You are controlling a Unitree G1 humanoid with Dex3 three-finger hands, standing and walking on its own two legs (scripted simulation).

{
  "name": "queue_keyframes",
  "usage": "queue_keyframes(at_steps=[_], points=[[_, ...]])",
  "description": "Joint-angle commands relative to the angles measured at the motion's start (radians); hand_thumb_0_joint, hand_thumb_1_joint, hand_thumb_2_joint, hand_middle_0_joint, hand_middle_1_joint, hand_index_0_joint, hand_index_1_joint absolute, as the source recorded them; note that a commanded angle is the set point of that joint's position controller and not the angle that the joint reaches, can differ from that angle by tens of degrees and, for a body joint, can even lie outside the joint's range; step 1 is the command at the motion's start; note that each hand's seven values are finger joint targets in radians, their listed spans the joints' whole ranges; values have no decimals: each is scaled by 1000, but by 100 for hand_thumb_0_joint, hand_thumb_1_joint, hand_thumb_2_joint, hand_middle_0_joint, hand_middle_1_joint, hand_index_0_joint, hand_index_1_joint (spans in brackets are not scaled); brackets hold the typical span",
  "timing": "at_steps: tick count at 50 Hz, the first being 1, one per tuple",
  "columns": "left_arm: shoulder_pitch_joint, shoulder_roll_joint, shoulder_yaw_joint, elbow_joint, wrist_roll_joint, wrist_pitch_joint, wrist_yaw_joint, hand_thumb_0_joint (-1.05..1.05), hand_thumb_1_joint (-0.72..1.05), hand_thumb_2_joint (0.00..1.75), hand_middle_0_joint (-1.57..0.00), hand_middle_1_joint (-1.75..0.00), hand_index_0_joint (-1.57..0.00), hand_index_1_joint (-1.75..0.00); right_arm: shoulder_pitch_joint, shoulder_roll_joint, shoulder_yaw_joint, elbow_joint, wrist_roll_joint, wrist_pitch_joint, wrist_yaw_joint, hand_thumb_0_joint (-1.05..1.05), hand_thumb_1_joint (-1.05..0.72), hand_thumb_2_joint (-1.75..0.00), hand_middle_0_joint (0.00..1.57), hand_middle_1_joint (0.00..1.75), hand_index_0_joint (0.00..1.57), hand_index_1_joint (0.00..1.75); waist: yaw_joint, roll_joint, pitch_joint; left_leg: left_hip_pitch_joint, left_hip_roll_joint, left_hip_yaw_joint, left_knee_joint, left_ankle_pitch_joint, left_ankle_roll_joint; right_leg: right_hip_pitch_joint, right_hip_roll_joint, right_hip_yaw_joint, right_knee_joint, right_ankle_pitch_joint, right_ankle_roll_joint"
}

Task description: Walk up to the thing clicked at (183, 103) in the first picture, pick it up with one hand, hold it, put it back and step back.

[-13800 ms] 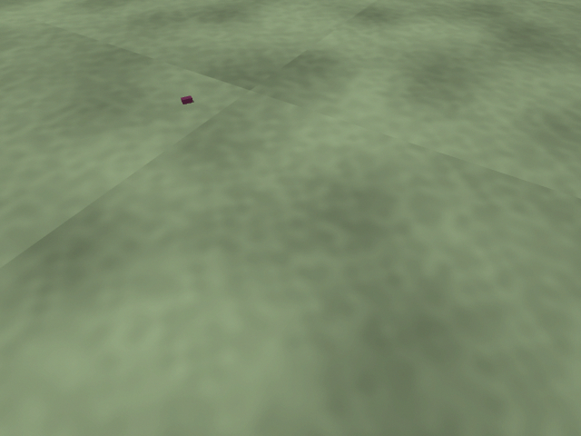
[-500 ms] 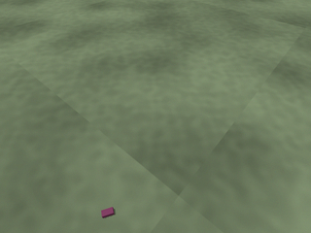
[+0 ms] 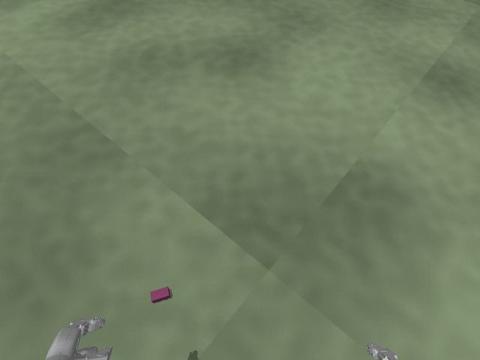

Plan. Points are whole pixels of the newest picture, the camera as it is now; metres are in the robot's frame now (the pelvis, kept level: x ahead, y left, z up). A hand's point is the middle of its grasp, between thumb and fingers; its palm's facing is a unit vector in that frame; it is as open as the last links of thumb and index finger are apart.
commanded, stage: rise first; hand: left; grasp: from above
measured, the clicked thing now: (160, 294) +0.42 +0.28 -0.75
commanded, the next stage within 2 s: none
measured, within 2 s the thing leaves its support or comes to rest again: neither
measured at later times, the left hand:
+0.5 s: hand out of the picture +0.13 +0.28 -0.23, palm faces -0.19 -0.83 -0.52, open 12.4 cm
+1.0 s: hand (114, 337) +0.23 +0.33 -0.44, palm faces -0.42 -0.32 -0.85, open 11.3 cm
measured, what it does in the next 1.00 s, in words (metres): lowers itself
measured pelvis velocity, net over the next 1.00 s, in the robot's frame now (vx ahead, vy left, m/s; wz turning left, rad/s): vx -0.07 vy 0.01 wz -0.01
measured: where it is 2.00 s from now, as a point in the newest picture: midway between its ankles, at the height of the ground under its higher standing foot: outside the picture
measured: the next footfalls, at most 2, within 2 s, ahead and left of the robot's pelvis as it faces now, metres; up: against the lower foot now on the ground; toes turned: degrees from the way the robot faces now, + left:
none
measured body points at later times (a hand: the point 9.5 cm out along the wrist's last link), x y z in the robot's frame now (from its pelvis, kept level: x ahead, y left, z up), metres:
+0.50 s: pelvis -0.01 +0.02 -0.08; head +0.09 +0.04 +0.36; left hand +0.14 +0.32 -0.19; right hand +0.17 -0.23 -0.17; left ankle +0.00 +0.13 -0.73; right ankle +0.01 -0.12 -0.73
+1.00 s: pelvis -0.07 +0.01 -0.29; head +0.14 +0.02 +0.11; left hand +0.25 +0.34 -0.39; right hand +0.11 -0.26 -0.43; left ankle +0.00 +0.13 -0.73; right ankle +0.01 -0.12 -0.73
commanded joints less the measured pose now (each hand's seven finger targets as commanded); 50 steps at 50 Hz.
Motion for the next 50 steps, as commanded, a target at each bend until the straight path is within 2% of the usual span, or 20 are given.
queue_keyframes(at_steps=[1,2,4,7,10,13,16,17,20,23,27,29,32,35,36,37,41,43,45,50], points=[[118,162,46,-118,53,36,27,0,-22,72,-37,-81,-38,-80,39,-159,-65,-163,1,-24,1,0,-94,-90,20,30,20,30,50,68,-259,-12,-71,13,35,226,17,61,22,7,31,195,-22],[85,146,27,-150,61,53,36,0,-30,73,-39,-78,-39,-78,28,-155,-62,-186,2,-27,3,0,-94,-90,20,30,20,30,38,66,-234,-36,-69,8,47,194,16,32,23,2,35,160,-22],[72,178,44,-220,76,77,54,0,-34,75,-41,-75,-39,-76,11,-158,-68,-229,6,-32,6,0,-96,-91,20,30,20,30,37,53,-248,-64,-60,0,75,152,15,-8,27,-5,67,105,-23],[92,128,19,-258,89,100,61,0,-33,73,-43,-73,-41,-75,17,-148,-69,-256,1,-48,12,0,-96,-91,20,30,20,30,12,6,-224,-143,-53,-8,148,97,20,-106,31,-9,131,49,-18],[43,149,42,-370,121,79,75,0,-33,73,-44,-71,-42,-73,29,-140,-79,-274,-10,-74,10,0,-96,-91,20,30,20,30,5,35,-296,-200,-46,-12,248,68,20,-204,27,-1,236,23,-19],[156,139,56,-448,152,73,89,0,-35,74,-44,-71,-42,-74,28,-131,-76,-300,-15,-98,7,0,-97,-91,20,30,20,30,25,80,-342,-239,-37,-25,305,70,14,-273,27,-3,321,11,-25],[193,154,63,-550,197,93,101,0,-34,72,-47,-70,-44,-73,31,-130,-78,-319,-16,-109,-1,0,-98,-92,20,30,20,30,15,102,-383,-247,-33,-32,337,85,12,-301,25,1,361,24,-23],[218,139,56,-572,196,104,104,0,-34,71,-49,-69,-46,-72,27,-128,-77,-322,-18,-112,-1,0,-99,-92,20,30,20,30,20,103,-380,-264,-29,-40,345,86,9,-317,25,0,376,21,-23],[271,123,46,-637,202,132,104,0,-34,71,-48,-70,-45,-73,22,-130,-82,-333,-18,-120,-1,0,-100,-92,20,30,20,30,13,105,-391,-277,-17,-67,366,101,7,-359,24,-5,416,12,-22],[210,137,36,-640,227,152,105,0,-32,67,-49,-71,-47,-73,6,-138,-78,-333,-21,-132,-1,0,-101,-92,20,30,20,30,-15,104,-365,-338,-5,-90,414,81,6,-447,24,-9,469,-17,-22],[99,152,38,-527,311,121,119,0,-29,66,-49,-69,-47,-71,-16,-129,-72,-334,-31,-159,6,0,-100,-92,20,30,20,30,-26,62,-351,-543,-24,-65,577,-29,21,-605,18,0,594,-82,-22],[64,172,50,-505,354,85,135,0,-24,65,-48,-68,-47,-69,-30,-135,-75,-333,-35,-174,14,0,-96,-91,20,30,20,30,-9,82,-392,-623,-35,-54,648,-82,20,-681,12,6,666,-120,-24],[47,187,33,-529,434,31,165,0,-20,64,-49,-68,-49,-68,-35,-155,-85,-328,-29,-189,24,0,-95,-91,20,30,20,30,-1,123,-530,-655,-43,-54,734,-49,14,-761,11,8,772,-96,-26],[2,250,54,-518,498,-10,206,0,-17,61,-51,-68,-51,-69,-48,-170,-94,-303,-22,-188,29,0,-95,-91,20,30,20,30,3,124,-624,-721,-42,-59,840,22,17,-840,11,8,878,-42,-29],[-22,256,55,-489,516,-18,219,0,-18,62,-53,-66,-52,-67,-45,-172,-94,-294,-21,-186,32,0,-97,-92,20,30,20,30,-6,113,-641,-758,-44,-60,877,32,20,-869,12,6,910,-33,-30],[-47,286,69,-480,534,-26,232,0,-20,63,-52,-68,-51,-69,-48,-182,-95,-282,-21,-182,35,0,-97,-92,20,30,20,30,10,121,-653,-778,-40,-72,899,59,16,-913,11,2,952,-27,-34],[-131,313,75,-392,615,-37,276,0,-18,64,-51,-66,-51,-67,-41,-190,-110,-243,-25,-161,52,0,-96,-91,20,30,20,30,23,118,-730,-882,-48,-60,1017,69,21,-1000,10,0,1047,-17,-34],[-229,372,96,-398,657,-41,300,0,-13,60,-56,-62,-55,-63,-35,-196,-115,-231,-28,-151,59,0,-96,-91,20,30,20,30,32,109,-786,-931,-51,-45,1076,36,26,-1013,9,5,1076,-30,-31],[-316,365,68,-337,699,-44,318,0,-10,58,-57,-60,-57,-61,-34,-198,-115,-218,-34,-142,65,0,-95,-91,20,30,20,30,7,80,-786,-1017,-52,-39,1134,-33,31,-1058,11,5,1105,-74,-27],[-513,485,90,-238,787,-94,343,0,0,54,-56,-61,-57,-60,-22,-202,-113,-188,-55,-123,76,0,-90,-90,20,30,20,30,8,34,-836,-1193,-57,-19,1256,-176,43,-1085,8,12,1168,-196,-16]])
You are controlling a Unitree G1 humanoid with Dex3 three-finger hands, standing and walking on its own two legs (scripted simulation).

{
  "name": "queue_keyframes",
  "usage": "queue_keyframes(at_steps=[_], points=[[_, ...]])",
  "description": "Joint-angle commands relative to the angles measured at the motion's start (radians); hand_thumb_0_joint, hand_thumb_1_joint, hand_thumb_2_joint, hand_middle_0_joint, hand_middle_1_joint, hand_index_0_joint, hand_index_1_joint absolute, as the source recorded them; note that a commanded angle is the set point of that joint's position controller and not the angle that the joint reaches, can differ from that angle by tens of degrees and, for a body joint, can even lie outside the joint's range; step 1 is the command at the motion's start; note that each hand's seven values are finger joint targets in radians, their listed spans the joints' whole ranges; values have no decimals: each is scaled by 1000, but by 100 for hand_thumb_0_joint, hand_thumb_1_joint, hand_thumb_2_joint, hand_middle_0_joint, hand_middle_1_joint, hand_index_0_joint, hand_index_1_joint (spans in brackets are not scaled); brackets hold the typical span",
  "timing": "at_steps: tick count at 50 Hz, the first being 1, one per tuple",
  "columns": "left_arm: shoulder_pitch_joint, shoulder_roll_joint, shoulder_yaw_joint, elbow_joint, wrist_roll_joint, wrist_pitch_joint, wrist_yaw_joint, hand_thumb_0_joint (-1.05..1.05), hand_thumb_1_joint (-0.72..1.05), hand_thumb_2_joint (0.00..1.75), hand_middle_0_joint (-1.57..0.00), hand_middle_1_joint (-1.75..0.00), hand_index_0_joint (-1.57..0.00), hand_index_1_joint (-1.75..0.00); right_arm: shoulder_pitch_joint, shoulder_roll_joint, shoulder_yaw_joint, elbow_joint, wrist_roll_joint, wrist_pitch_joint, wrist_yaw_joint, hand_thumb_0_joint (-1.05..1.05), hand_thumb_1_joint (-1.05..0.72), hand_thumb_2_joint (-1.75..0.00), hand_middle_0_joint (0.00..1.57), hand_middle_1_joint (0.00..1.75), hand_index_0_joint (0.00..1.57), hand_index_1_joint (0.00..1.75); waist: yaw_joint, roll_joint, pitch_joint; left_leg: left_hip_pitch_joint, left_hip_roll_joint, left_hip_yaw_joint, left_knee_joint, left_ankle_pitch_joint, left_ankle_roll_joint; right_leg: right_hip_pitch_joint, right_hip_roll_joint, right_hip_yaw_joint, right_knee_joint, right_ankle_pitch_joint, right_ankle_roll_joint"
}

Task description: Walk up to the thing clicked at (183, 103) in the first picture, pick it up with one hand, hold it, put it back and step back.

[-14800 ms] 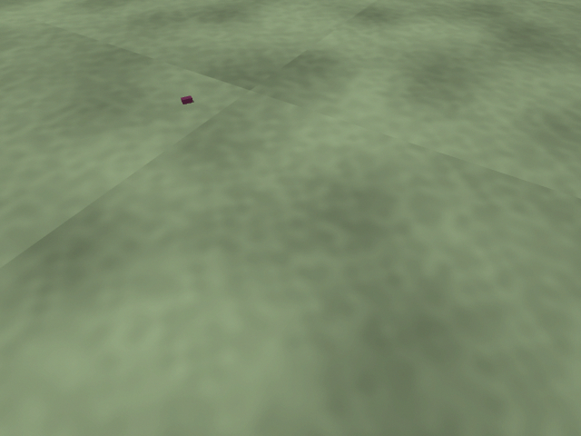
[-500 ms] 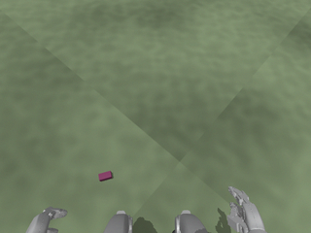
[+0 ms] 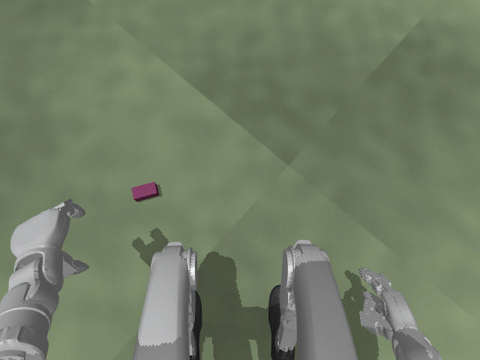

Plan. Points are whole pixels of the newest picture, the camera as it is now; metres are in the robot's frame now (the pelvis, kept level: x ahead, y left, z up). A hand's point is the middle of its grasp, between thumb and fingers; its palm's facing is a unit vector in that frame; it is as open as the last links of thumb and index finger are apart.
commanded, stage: rise first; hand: left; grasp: from above
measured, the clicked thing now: (145, 191) +0.49 +0.28 -0.46
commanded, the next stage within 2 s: none
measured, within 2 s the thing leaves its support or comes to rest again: neither
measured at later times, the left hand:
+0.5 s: hand (92, 215) +0.38 +0.34 -0.26, palm faces -0.42 -0.12 -0.90, open 11.5 cm
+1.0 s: hand (109, 206) +0.41 +0.33 -0.32, palm faces -0.42 -0.16 -0.89, open 12.0 cm
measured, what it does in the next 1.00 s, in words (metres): lowers itself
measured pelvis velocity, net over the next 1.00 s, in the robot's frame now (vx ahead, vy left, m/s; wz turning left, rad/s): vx -0.01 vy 0.01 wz -0.07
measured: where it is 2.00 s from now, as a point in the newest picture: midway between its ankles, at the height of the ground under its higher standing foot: (235, 342)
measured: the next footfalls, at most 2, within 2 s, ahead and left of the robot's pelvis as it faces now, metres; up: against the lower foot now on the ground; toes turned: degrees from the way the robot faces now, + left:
none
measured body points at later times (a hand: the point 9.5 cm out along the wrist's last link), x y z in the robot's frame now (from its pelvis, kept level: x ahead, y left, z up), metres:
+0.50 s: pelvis -0.02 +0.01 -0.10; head +0.20 +0.06 +0.29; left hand +0.40 +0.34 -0.21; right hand +0.06 -0.27 -0.22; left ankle +0.06 +0.13 -0.44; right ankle +0.08 -0.13 -0.44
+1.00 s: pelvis -0.01 +0.01 -0.14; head +0.24 +0.05 +0.23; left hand +0.43 +0.33 -0.27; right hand +0.04 -0.27 -0.26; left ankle +0.06 +0.13 -0.44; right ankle +0.08 -0.13 -0.44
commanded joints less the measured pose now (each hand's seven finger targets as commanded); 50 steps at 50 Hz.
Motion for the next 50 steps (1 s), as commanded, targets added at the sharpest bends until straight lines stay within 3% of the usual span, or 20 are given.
queue_keyframes(at_steps=[1,4,8,10,12,15,20,24,27,29,30,31,32,34,44,50], points=[[-241,351,83,-66,76,-49,54,0,1,53,-56,-62,-57,-60,139,-166,-62,-56,-13,-18,1,0,-90,-90,20,30,20,30,-10,8,-684,290,-50,57,-110,239,31,367,40,1,-173,202,-17],[-330,366,60,-19,129,-74,75,0,1,54,-54,-62,-55,-61,139,-164,-63,-34,-25,-9,-2,0,-89,-90,20,30,20,30,-28,23,-641,239,-51,58,-83,149,31,280,47,-6,-155,95,-21],[-423,454,97,16,202,-86,114,0,-1,57,-50,-64,-52,-62,141,-177,-56,-13,-41,11,-1,0,-88,-89,20,30,20,30,-25,73,-648,217,-53,50,-57,79,32,200,51,-23,-102,12,-30],[-440,415,64,75,232,-86,128,0,-5,60,-48,-66,-49,-64,148,-171,-52,0,-48,21,2,0,-88,-90,20,30,20,30,-49,79,-618,202,-54,46,-46,63,34,162,52,-38,-80,12,-32],[-472,440,73,113,245,-88,142,0,-7,62,-46,-66,-47,-64,152,-176,-50,10,-52,28,2,0,-88,-89,20,30,20,30,-60,65,-589,167,-57,39,-32,34,40,126,54,-45,-67,-15,-32],[-508,443,58,167,273,-84,149,0,-10,64,-44,-67,-45,-66,169,-177,-39,22,-62,33,9,0,-88,-90,20,30,20,30,-74,121,-582,178,-53,27,-18,58,37,77,49,-60,-19,34,-36],[-551,458,72,255,301,-79,167,0,-15,68,-40,-69,-41,-68,196,-189,-28,38,-72,38,27,0,-88,-90,20,30,20,30,-85,171,-566,192,-49,1,4,114,31,-9,43,-78,48,103,-43],[-587,431,64,338,303,-68,190,0,-18,69,-38,-71,-39,-70,216,-195,-17,50,-79,32,43,0,-89,-90,20,30,20,30,-108,199,-542,197,-44,-15,17,133,23,-67,41,-89,89,126,-45],[-653,437,70,339,301,-60,213,0,-19,70,-36,-75,-37,-73,233,-203,-18,60,-84,27,50,0,-89,-90,20,30,20,30,-118,248,-581,228,-40,-19,35,165,19,-85,40,-95,118,159,-44],[-650,414,62,384,298,-50,224,0,-20,71,-36,-75,-37,-74,240,-200,-12,64,-88,23,58,0,-89,-90,20,30,20,30,-135,246,-543,214,-39,-27,39,166,17,-108,36,-99,129,160,-39],[-710,441,71,344,298,-51,232,0,-18,69,-36,-76,-38,-74,243,-211,-14,70,-90,21,59,0,-89,-90,20,30,20,30,-138,264,-572,210,-38,-25,49,169,18,-112,37,-101,138,168,-39],[-678,446,78,395,301,-43,236,0,-19,70,-37,-74,-38,-73,248,-209,-12,72,-92,20,63,0,-89,-90,20,30,20,30,-138,253,-561,213,-38,-26,50,171,18,-110,38,-101,140,167,-40],[-688,434,63,401,296,-42,237,0,-18,68,-37,-76,-38,-74,248,-204,-11,74,-95,19,67,0,-89,-90,20,30,20,30,-145,248,-551,197,-37,-18,65,168,21,-110,40,-99,140,164,-41],[-732,464,77,383,298,-40,243,0,-19,70,-36,-76,-38,-74,254,-213,-12,77,-99,18,70,0,-89,-90,20,30,20,30,-155,235,-578,176,-38,-10,87,163,27,-92,42,-96,140,171,-38],[-717,521,122,455,294,-34,243,0,-20,70,-37,-75,-38,-74,266,-202,9,83,-116,11,99,0,-89,-90,20,30,20,30,-148,212,-574,91,-42,19,162,177,38,-54,45,-86,165,179,-35],[-727,534,129,461,296,-56,224,0,-19,70,-37,-75,-38,-73,286,-205,17,93,-127,16,113,0,-89,-90,20,30,20,30,-164,171,-588,38,-43,25,210,221,44,-1,50,-87,179,223,-28]])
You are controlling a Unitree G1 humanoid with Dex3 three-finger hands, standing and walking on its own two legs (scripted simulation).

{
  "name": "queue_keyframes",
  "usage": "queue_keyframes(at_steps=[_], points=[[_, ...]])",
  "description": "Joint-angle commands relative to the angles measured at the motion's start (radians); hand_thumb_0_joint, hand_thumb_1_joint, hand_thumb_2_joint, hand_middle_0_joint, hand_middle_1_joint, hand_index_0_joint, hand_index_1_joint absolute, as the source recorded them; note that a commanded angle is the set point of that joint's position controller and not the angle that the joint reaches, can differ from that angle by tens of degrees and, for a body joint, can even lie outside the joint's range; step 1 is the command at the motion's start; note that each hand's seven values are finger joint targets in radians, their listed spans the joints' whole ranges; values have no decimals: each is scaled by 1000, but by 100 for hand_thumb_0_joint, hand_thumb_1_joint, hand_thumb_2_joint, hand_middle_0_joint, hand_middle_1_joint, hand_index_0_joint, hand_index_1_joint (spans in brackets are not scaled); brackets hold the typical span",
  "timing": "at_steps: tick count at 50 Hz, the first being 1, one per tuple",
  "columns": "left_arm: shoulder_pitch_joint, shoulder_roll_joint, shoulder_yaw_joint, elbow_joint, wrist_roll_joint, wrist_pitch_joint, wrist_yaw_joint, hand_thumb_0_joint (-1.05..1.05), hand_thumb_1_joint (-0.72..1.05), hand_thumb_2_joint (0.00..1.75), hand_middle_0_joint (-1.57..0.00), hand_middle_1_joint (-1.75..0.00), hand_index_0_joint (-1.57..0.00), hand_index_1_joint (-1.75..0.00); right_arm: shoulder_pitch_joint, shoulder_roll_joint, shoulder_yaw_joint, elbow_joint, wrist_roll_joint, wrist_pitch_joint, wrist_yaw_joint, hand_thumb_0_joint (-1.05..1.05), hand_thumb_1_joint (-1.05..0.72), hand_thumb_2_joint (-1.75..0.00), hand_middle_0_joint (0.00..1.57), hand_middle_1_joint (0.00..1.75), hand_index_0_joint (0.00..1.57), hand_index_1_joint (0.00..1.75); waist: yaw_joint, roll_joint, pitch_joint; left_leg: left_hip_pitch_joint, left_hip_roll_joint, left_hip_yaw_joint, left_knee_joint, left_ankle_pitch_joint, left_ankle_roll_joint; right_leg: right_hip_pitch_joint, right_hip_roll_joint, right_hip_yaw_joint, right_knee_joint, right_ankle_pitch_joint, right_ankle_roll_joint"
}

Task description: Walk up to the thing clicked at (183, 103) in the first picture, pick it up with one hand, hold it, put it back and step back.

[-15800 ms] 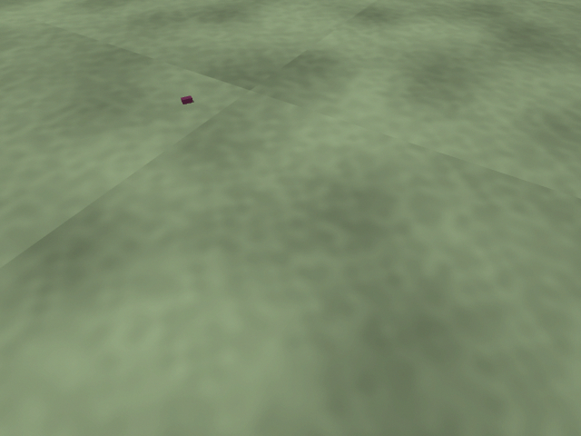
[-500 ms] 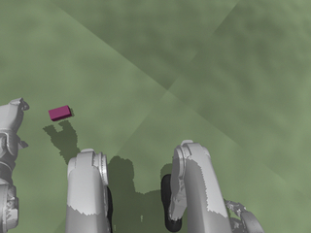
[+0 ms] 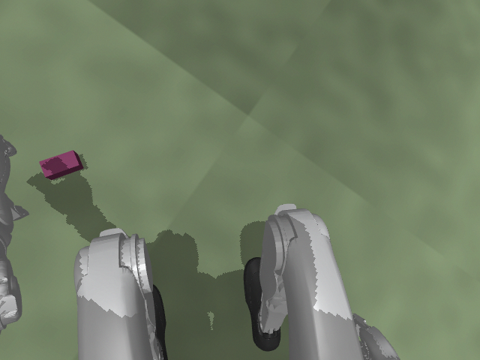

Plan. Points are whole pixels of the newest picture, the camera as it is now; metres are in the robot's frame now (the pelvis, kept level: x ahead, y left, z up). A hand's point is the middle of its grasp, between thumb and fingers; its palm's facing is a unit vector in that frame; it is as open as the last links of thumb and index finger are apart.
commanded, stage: rise first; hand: left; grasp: from above
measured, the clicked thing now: (62, 165) +0.48 +0.31 -0.32
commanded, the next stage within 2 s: none
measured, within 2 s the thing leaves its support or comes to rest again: neither
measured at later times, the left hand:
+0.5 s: hand (10, 189) +0.41 +0.35 -0.21, palm faces -0.40 -0.20 -0.90, open 12.0 cm
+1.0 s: hand (16, 179) +0.43 +0.34 -0.22, palm faces -0.38 -0.21 -0.90, open 12.4 cm
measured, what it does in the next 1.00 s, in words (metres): stands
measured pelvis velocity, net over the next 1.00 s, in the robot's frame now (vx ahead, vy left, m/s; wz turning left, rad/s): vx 0.00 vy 0.00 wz -0.04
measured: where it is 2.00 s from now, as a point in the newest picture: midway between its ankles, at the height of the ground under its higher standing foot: (210, 333)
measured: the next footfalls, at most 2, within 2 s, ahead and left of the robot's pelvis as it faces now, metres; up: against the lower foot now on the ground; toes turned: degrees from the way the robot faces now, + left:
none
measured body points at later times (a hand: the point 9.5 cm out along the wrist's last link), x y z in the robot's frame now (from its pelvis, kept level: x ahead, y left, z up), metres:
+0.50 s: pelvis +0.00 +0.00 -0.02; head +0.26 +0.07 +0.35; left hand +0.43 +0.35 -0.16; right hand +0.08 -0.28 -0.13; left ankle +0.07 +0.12 -0.30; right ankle +0.10 -0.13 -0.30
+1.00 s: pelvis +0.00 +0.00 -0.02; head +0.26 +0.07 +0.34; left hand +0.45 +0.35 -0.16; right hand +0.05 -0.27 -0.12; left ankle +0.07 +0.12 -0.30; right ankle +0.10 -0.13 -0.30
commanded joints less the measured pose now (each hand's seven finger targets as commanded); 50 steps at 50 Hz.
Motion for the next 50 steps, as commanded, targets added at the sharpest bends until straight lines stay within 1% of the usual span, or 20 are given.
queue_keyframes(at_steps=[1,3,6,9,12,14,18,20,21,23,26,28,32,33,34,39,42,47,48,50], points=[[-208,322,37,-111,-3,-16,21,0,-19,70,-37,-74,-38,-73,221,-234,-66,-8,0,-3,1,0,-89,-90,20,30,20,30,13,184,-717,457,-36,86,-230,245,24,400,41,-73,-211,223,-53],[-207,311,36,-106,0,-24,23,0,-18,69,-37,-75,-39,-73,229,-228,-60,-9,-8,-2,7,0,-89,-90,20,30,20,30,4,201,-723,465,-37,85,-225,268,21,412,39,-74,-203,243,-52],[-210,320,49,-103,3,-31,37,0,-18,69,-36,-75,-38,-74,219,-238,-60,-7,-9,0,11,0,-89,-90,20,30,20,30,9,216,-695,471,-37,74,-230,245,18,354,41,-86,-186,217,-58],[-232,324,35,-100,23,-38,39,0,-18,68,-37,-75,-39,-73,220,-245,-58,-5,-14,3,15,0,-89,-90,20,30,20,30,-8,240,-681,468,-36,71,-224,232,17,335,44,-92,-179,208,-60],[-234,325,37,-110,21,-42,46,0,-18,69,-37,-75,-38,-73,212,-256,-61,-7,-16,3,18,0,-89,-90,20,30,20,30,-5,283,-671,503,-33,59,-235,225,12,295,40,-101,-167,200,-58],[-243,315,33,-107,28,-43,53,0,-19,70,-36,-75,-37,-74,219,-260,-59,-5,-19,3,19,0,-89,-90,20,30,20,30,-18,266,-672,497,-33,58,-225,227,13,299,41,-104,-164,208,-56],[-239,320,31,-101,29,-40,65,0,-17,68,-37,-75,-39,-73,216,-265,-60,1,-18,0,24,0,-89,-90,20,30,20,30,-14,281,-676,509,-31,56,-222,233,11,283,44,-107,-157,211,-58],[-249,321,36,-108,26,-39,69,0,-19,69,-36,-76,-37,-74,220,-267,-61,-1,-19,-3,27,0,-89,-90,20,30,20,30,-22,289,-671,514,-30,54,-217,244,10,282,40,-109,-152,222,-54],[-236,318,30,-105,28,-36,73,0,-20,70,-35,-77,-37,-76,214,-262,-54,-3,-21,-1,28,0,-89,-90,20,30,20,30,-13,308,-676,507,-32,56,-220,255,9,290,42,-108,-148,230,-55],[-251,321,32,-88,31,-31,76,0,-20,70,-35,-78,-36,-76,221,-267,-57,1,-21,-4,32,0,-89,-90,20,30,20,30,-28,294,-672,512,-31,56,-213,254,10,285,43,-110,-146,232,-55],[-262,335,41,-78,23,-28,77,0,-20,69,-35,-77,-37,-75,221,-273,-55,-6,-22,-6,35,0,-89,-90,20,30,20,30,-33,281,-653,489,-30,55,-209,234,14,284,41,-112,-151,219,-53],[-271,326,25,-57,28,-27,73,0,-21,70,-35,-78,-36,-76,224,-272,-49,-4,-23,-10,38,0,-89,-90,20,30,20,30,-44,281,-632,483,-32,52,-208,231,14,271,41,-112,-147,214,-53],[-258,346,37,-49,27,-31,68,0,-20,70,-34,-80,-36,-78,223,-279,-42,-4,-29,-12,43,0,-89,-90,20,30,20,30,-39,252,-650,447,-35,64,-182,234,20,323,46,-107,-159,225,-50],[-258,361,45,-46,28,-33,69,0,-28,78,-37,-72,-33,-73,223,-277,-38,-7,-29,-12,44,0,-90,-90,20,30,20,30,-37,251,-657,446,-36,62,-184,231,20,327,47,-108,-156,221,-52],[-255,352,44,-54,25,-36,72,0,-24,74,-35,-75,-35,-76,221,-275,-40,-7,-27,-11,44,0,-89,-90,20,30,20,30,-30,264,-664,461,-36,61,-189,233,18,321,47,-108,-155,221,-53],[-296,364,48,-42,31,-30,83,0,-25,74,-34,-77,-34,-77,227,-285,-38,-8,-34,-14,51,0,-89,-90,20,30,20,30,-54,281,-646,460,-34,53,-189,220,16,288,47,-119,-143,211,-53],[-314,355,32,-34,28,-28,85,0,-26,76,-34,-76,-33,-77,227,-282,-32,-4,-34,-18,52,0,-89,-90,20,30,20,30,-59,286,-634,454,-32,53,-183,207,16,284,48,-118,-150,205,-54],[-307,376,43,-42,28,-19,88,0,-27,76,-34,-77,-33,-78,234,-285,-26,-1,-35,-19,57,0,-90,-90,20,30,20,30,-51,315,-660,466,-34,53,-188,241,13,299,48,-119,-139,229,-53],[-304,356,30,-21,26,-16,86,0,-28,76,-33,-78,-32,-78,239,-288,-27,0,-35,-19,59,0,-90,-90,20,30,20,30,-62,299,-659,464,-32,51,-182,236,13,296,50,-121,-141,229,-56],[-327,375,36,-30,30,-15,86,0,-28,76,-33,-78,-32,-78,239,-292,-27,-4,-32,-19,60,0,-89,-90,20,30,20,30,-64,309,-646,452,-33,48,-189,226,13,288,50,-123,-139,221,-56]])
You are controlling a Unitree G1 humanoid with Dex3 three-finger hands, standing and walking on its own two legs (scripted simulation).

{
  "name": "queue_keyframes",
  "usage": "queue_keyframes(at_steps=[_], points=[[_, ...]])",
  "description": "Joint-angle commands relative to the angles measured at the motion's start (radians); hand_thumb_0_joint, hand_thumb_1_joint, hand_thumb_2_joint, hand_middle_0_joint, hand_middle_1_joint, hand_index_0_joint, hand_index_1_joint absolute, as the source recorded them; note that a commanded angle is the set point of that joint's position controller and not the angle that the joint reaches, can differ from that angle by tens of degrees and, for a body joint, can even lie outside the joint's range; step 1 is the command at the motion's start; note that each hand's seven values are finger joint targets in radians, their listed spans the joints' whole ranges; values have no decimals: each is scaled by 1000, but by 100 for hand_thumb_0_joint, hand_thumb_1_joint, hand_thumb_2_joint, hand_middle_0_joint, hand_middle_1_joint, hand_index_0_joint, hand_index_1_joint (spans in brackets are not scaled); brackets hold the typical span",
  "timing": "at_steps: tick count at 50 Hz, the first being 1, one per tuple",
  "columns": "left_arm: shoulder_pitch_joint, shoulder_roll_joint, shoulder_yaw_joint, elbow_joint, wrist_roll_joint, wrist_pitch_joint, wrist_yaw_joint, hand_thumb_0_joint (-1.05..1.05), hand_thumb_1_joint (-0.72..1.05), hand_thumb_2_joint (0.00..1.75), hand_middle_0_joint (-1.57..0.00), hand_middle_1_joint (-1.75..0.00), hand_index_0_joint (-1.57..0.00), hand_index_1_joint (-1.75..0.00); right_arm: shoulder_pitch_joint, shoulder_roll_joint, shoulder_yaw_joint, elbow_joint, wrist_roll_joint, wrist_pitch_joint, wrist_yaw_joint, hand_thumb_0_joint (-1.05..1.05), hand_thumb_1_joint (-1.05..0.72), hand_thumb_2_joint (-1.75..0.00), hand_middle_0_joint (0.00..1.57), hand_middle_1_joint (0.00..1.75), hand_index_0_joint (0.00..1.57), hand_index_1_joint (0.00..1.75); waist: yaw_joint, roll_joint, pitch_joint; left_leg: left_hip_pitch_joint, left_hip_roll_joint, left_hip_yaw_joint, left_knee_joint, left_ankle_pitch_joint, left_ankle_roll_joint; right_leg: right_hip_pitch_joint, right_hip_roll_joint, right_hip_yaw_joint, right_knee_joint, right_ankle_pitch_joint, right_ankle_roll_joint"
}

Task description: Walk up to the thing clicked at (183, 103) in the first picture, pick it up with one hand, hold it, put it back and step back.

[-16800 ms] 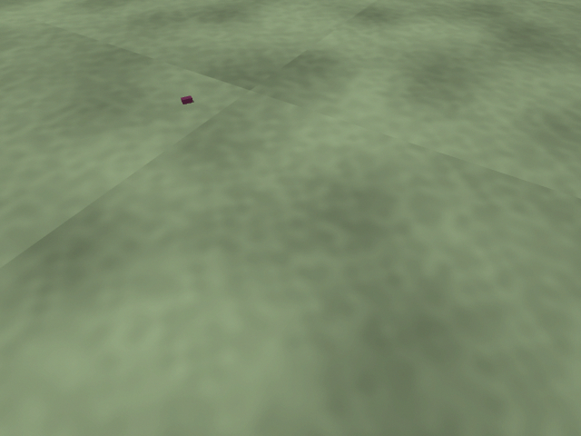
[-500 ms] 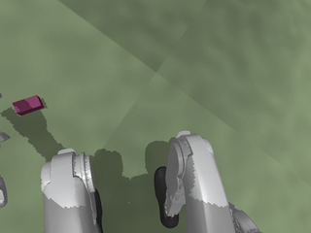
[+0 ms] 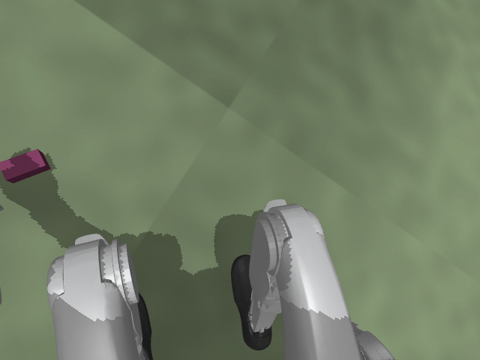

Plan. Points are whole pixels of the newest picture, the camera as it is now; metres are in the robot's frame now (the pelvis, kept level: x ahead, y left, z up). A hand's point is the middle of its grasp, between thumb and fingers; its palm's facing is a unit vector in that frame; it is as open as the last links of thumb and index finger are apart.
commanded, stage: rise first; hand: left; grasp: from above
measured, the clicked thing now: (25, 166) +0.47 +0.32 -0.30
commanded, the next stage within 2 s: approach in 1.16 s
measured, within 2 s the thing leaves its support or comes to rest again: neither
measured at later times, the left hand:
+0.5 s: hand out of the picture +0.42 +0.35 -0.18, palm faces -0.38 -0.22 -0.90, open 12.8 cm
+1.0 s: hand out of the picture +0.42 +0.35 -0.17, palm faces -0.38 -0.21 -0.90, open 13.0 cm
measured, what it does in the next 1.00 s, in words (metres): stands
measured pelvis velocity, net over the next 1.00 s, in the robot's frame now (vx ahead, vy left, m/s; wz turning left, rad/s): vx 0.00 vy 0.00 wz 0.01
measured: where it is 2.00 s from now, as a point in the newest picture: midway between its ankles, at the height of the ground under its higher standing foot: (198, 337)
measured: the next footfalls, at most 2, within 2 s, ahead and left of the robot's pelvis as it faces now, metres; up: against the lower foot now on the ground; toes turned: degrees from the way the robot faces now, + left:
none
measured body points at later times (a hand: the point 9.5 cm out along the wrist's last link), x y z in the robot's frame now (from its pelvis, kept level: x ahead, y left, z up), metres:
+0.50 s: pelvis +0.00 +0.00 +0.00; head +0.25 +0.08 +0.37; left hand +0.44 +0.36 -0.13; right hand +0.05 -0.28 -0.10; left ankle +0.06 +0.12 -0.28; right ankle +0.10 -0.13 -0.28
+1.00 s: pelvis +0.00 +0.00 +0.01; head +0.24 +0.07 +0.38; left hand +0.44 +0.36 -0.12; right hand +0.06 -0.28 -0.09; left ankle +0.06 +0.12 -0.28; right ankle +0.10 -0.13 -0.28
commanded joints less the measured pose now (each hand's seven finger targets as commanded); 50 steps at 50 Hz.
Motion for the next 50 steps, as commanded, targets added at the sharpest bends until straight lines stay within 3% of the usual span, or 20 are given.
queue_keyframes(at_steps=[1,6,12,18,21,23,24,27,28,30,31,34,38,39,41,42,43,46,49,50], points=[[-250,274,3,-114,-7,7,33,0,-28,76,-33,-79,-32,-79,225,-261,-75,1,6,-3,-3,0,-90,-90,20,30,20,30,-7,321,-682,522,-26,82,-280,236,7,322,43,-98,-198,222,-69],[-285,269,-9,-108,-5,17,26,0,-31,79,-31,-80,-30,-80,233,-272,-72,-1,6,-9,6,0,-89,-90,20,30,20,30,-25,351,-665,550,-23,73,-292,243,2,295,38,-105,-190,224,-64],[-276,294,10,-136,-17,25,20,0,-31,80,-32,-78,-31,-79,238,-271,-66,-5,11,-6,10,0,-89,-90,20,30,20,30,-9,350,-720,541,-27,88,-287,274,6,356,42,-97,-202,255,-66],[-282,302,-1,-105,-18,27,-4,0,-33,81,-31,-79,-29,-81,244,-275,-62,-14,12,-4,13,0,-90,-90,20,30,20,30,-25,290,-664,478,-30,93,-278,229,16,357,43,-92,-220,218,-67],[-267,292,-6,-102,-19,20,-11,0,-33,81,-29,-82,-28,-83,233,-274,-62,-16,16,-3,10,0,-89,-90,20,30,20,30,-11,294,-681,501,-29,87,-284,229,12,352,46,-94,-216,216,-68],[-267,270,-16,-87,-19,16,-15,0,-33,81,-29,-82,-28,-83,237,-277,-60,-13,9,-6,11,0,-89,-90,20,30,20,30,-25,296,-658,498,-31,80,-295,215,10,340,43,-99,-215,206,-65],[-275,289,-15,-98,-12,13,-17,0,-34,82,-29,-83,-28,-84,231,-280,-62,-16,10,-6,10,0,-89,-90,20,30,20,30,-22,313,-658,500,-31,84,-294,214,11,337,43,-97,-218,205,-65],[-280,296,-6,-114,-14,4,-10,0,-33,81,-29,-82,-28,-83,229,-281,-63,-18,9,-3,10,0,-89,-90,20,30,20,30,-15,334,-685,508,-31,83,-302,210,7,339,44,-101,-213,201,-68],[-276,279,-25,-103,-8,5,-12,0,-34,83,-30,-82,-28,-83,234,-276,-63,-14,9,-6,11,0,-90,-90,20,30,20,30,-21,321,-673,517,-30,86,-293,208,8,330,45,-97,-216,202,-70],[-312,311,-1,-146,-2,-1,3,0,-35,83,-29,-81,-28,-83,236,-283,-63,-12,10,-4,7,0,-89,-90,20,30,20,30,-16,348,-702,528,-32,85,-301,221,5,340,44,-98,-214,213,-68],[-288,290,-22,-114,-1,2,0,0,-34,82,-30,-81,-28,-83,231,-272,-63,-13,12,-6,8,0,-90,-90,20,30,20,30,-20,340,-682,521,-30,91,-291,212,6,330,46,-95,-216,205,-71],[-306,295,-15,-128,5,1,7,0,-35,83,-30,-80,-28,-82,239,-280,-63,-8,9,-8,6,0,-89,-90,20,30,20,30,-30,342,-682,521,-31,92,-290,232,6,334,43,-96,-217,222,-66],[-294,290,-5,-122,-1,13,15,0,-35,84,-29,-80,-27,-82,238,-280,-68,-6,9,-12,5,0,-89,-90,20,30,20,30,-16,364,-692,554,-28,83,-311,239,0,318,38,-100,-209,224,-66],[-286,265,-27,-93,-4,19,11,0,-35,83,-29,-81,-28,-82,237,-275,-69,-6,11,-13,6,0,-89,-90,20,30,20,30,-23,359,-680,549,-27,88,-304,229,2,308,40,-97,-213,218,-70],[-307,280,-21,-121,-5,24,12,0,-36,84,-28,-81,-27,-83,238,-280,-71,-3,14,-12,7,0,-89,-90,20,30,20,30,-16,367,-708,558,-30,83,-313,245,0,315,39,-97,-209,230,-70],[-299,269,-25,-100,-7,31,7,0,-36,84,-28,-82,-26,-84,243,-280,-71,-10,11,-14,9,0,-89,-90,20,30,20,30,-28,350,-684,555,-29,82,-306,250,2,312,36,-98,-209,235,-66],[-308,279,-25,-129,-9,30,5,0,-37,84,-27,-83,-26,-85,240,-277,-71,-6,14,-13,9,0,-89,-90,20,30,20,30,-14,367,-715,561,-29,88,-307,257,2,321,40,-95,-210,238,-70],[-292,260,-37,-92,-14,35,-9,0,-36,84,-28,-83,-26,-84,246,-276,-68,-11,16,-13,10,0,-89,-90,20,30,20,30,-24,311,-680,517,-34,97,-298,247,10,344,40,-89,-228,233,-67],[-281,291,-25,-85,-15,31,-23,0,-35,83,-28,-82,-27,-84,244,-277,-64,-20,19,-14,12,0,-89,-90,20,30,20,30,-21,290,-667,495,-35,96,-293,238,15,350,39,-85,-226,225,-68],[-280,268,-34,-99,-20,26,-27,0,-35,83,-28,-84,-27,-85,239,-273,-66,-16,18,-12,11,0,-89,-90,20,30,20,30,-10,297,-684,502,-35,100,-297,234,13,362,43,-84,-233,220,-69]])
